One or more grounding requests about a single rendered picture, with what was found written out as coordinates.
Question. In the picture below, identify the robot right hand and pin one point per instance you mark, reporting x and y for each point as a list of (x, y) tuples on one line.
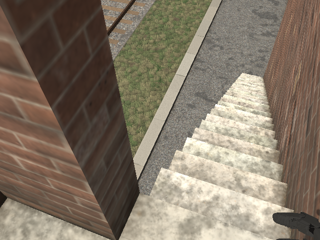
[(302, 221)]

